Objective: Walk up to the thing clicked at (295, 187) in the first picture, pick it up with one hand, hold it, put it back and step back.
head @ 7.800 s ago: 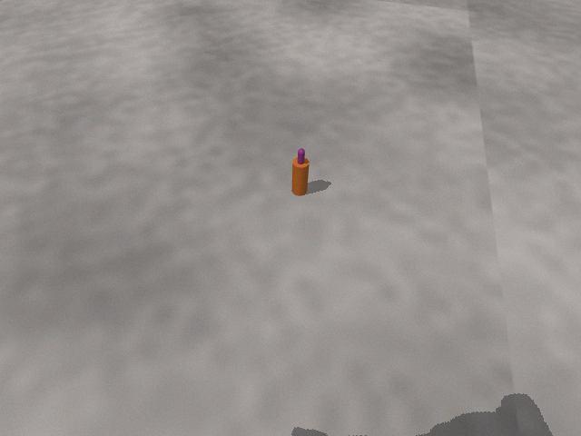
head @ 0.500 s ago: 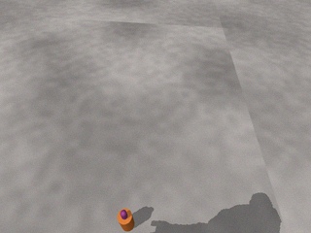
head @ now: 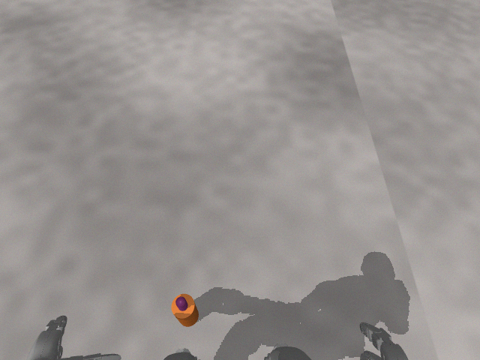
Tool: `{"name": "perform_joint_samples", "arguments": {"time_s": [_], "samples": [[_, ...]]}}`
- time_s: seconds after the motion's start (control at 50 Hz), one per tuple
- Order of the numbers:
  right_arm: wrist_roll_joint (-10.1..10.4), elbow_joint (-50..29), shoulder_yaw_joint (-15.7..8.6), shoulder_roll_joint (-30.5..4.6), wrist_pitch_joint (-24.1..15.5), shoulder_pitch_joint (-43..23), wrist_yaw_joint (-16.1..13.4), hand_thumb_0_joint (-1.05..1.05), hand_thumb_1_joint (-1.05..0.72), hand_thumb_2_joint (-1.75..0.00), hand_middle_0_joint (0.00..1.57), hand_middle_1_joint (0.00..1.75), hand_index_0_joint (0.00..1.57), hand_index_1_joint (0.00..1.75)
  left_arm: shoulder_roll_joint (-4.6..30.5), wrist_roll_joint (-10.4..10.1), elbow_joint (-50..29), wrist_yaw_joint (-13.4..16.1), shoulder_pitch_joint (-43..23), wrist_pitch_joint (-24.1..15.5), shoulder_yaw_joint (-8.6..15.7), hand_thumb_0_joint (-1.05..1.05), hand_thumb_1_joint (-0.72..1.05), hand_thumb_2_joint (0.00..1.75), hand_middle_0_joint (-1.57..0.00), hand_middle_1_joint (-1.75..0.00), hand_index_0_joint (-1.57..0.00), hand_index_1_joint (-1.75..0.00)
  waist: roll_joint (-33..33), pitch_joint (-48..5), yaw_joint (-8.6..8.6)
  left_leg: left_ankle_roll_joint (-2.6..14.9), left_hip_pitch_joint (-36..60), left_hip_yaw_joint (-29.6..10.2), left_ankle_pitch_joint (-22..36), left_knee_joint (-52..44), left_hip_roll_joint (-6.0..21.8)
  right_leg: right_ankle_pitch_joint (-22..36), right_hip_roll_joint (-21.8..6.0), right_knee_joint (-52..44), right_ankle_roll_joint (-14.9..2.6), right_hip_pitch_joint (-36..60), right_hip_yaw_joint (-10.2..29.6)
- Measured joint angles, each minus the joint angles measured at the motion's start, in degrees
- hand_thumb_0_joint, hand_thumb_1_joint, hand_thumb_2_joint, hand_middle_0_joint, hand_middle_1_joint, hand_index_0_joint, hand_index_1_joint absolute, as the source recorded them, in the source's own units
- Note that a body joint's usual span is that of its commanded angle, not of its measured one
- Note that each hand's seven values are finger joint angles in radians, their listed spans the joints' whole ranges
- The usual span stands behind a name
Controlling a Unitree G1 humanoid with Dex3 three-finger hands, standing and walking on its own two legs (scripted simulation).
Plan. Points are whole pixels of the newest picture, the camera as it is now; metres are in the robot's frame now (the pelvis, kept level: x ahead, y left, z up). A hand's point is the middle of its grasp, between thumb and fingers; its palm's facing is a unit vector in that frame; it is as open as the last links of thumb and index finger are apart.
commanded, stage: go down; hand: left
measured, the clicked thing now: (184, 309) +0.31 +0.15 -0.61
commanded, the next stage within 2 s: none
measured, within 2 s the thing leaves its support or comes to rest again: neither
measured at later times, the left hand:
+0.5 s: hand out of the picture +0.13 +0.28 -0.17, palm faces +0.08 -0.95 -0.31, open 17.1 cm
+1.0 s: hand (85, 333) +0.21 +0.32 -0.25, palm faces +0.08 -0.98 -0.19, open 17.6 cm
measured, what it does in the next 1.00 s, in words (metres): lowers itself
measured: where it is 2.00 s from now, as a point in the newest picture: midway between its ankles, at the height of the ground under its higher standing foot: outside the picture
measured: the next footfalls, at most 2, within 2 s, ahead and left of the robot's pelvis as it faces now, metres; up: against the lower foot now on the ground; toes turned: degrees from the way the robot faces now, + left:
none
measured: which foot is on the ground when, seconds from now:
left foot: down 0.00-1.00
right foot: down 0.00-1.00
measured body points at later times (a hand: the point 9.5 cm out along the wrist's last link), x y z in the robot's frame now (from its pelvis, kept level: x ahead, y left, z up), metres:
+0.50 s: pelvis -0.01 +0.00 -0.06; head +0.08 +0.02 +0.39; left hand +0.13 +0.33 -0.15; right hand +0.17 -0.24 -0.13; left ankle +0.01 +0.12 -0.71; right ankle +0.01 -0.13 -0.71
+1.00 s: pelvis -0.04 +0.00 -0.17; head +0.11 +0.02 +0.25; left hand +0.20 +0.37 -0.23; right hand +0.14 -0.27 -0.27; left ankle +0.01 +0.12 -0.71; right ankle +0.01 -0.13 -0.71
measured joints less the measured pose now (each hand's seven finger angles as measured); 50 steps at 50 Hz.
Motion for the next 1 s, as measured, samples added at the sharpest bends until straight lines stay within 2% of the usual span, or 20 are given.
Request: {"name": "perform_joint_samples", "arguments": {"time_s": [0.1,0.2,0.36,0.48,0.6,0.7,0.8,1.0], "samples": [[-0.24,-2.48,-0.65,-0.54,-1.74,-0.01,-0.68,0.01,-0.85,-0.89,0.21,0.30,0.20,0.30,-0.44,-0.50,-7.93,-0.60,4.45,1.33,0.16,0.01,-0.25,0.17,-0.06,-0.10,-0.05,-0.10,0.28,-1.26,0.29,0.25,-5.77,-0.41,-3.15,7.06,0.05,-2.91,-0.14,6.52,0.30,-5.41,-0.09],[-0.29,-4.32,-0.49,-0.61,-3.14,-1.20,-1.63,0.01,-0.84,-0.89,0.20,0.30,0.20,0.30,-0.73,-1.14,-15.73,-0.83,8.17,3.97,-0.01,0.00,-0.40,0.13,-0.06,-0.10,-0.05,-0.11,0.32,-2.32,0.50,0.38,-9.88,-0.99,-5.20,11.93,0.14,-4.78,-0.15,10.83,0.45,-9.08,-0.43],[-0.62,-7.29,0.64,0.06,-5.29,-2.81,-2.83,0.01,-0.83,-0.88,0.20,0.30,0.20,0.30,-0.19,-2.07,-24.71,-1.36,12.39,8.35,0.16,0.00,-0.48,0.11,-0.07,-0.09,-0.05,-0.10,0.46,-3.74,0.51,0.31,-15.11,-1.93,-7.31,17.35,0.31,-6.81,-0.07,15.69,0.41,-13.76,-1.09],[-0.90,-8.42,1.26,0.67,-6.74,-2.89,-3.35,0.01,-0.82,-0.88,0.21,0.30,0.20,0.30,0.44,-3.19,-27.89,-2.38,14.33,9.04,1.26,0.00,-0.48,0.11,-0.07,-0.09,-0.06,-0.10,0.62,-4.66,0.45,0.16,-18.95,-2.55,-8.61,20.86,0.35,-8.25,-0.08,19.12,0.26,-17.36,-1.51],[-1.20,-8.73,1.34,0.45,-8.20,-2.88,-3.40,0.01,-0.83,-0.89,0.21,0.30,0.21,0.30,1.56,-4.36,-27.14,-5.04,13.43,5.73,3.24,0.00,-0.49,0.11,-0.07,-0.09,-0.06,-0.10,0.57,-5.10,0.61,0.00,-24.38,-2.94,-9.97,25.45,0.26,-9.93,-0.24,24.09,0.04,-22.85,-1.62],[-1.44,-8.28,1.29,-0.68,-9.73,-3.56,-3.21,0.01,-0.86,-0.89,0.21,0.30,0.21,0.30,3.91,-5.96,-21.19,-8.86,7.87,-1.21,6.62,0.00,-0.51,0.10,-0.06,-0.09,-0.06,-0.10,-0.02,-6.06,0.69,-0.13,-32.69,-3.11,-11.64,32.04,0.14,-11.98,-0.47,31.32,-0.21,-31.44,-1.37],[-1.42,-7.26,0.98,-1.82,-9.77,-4.94,-3.24,0.01,-0.88,-0.90,0.21,0.30,0.21,0.30,6.18,-7.58,-18.68,-13.40,2.68,-7.25,9.76,0.00,-0.54,0.07,-0.07,-0.09,-0.07,-0.08,-0.35,-6.47,0.45,-0.31,-41.08,-3.38,-13.55,39.39,0.04,-14.12,-0.66,39.02,-0.36,-39.96,-1.16],[-1.32,-5.15,1.07,-2.40,-8.29,-6.57,-2.66,0.01,-0.88,-0.89,0.21,0.30,0.20,0.30,8.54,-9.35,-13.49,-19.48,-3.65,-12.87,14.29,0.00,-0.58,0.02,-0.07,-0.03,-0.07,-0.02,-0.12,-7.42,0.31,-0.23,-52.03,-3.90,-15.33,48.39,0.15,-15.76,-0.55,47.76,-0.39,-50.78,-1.03]]}}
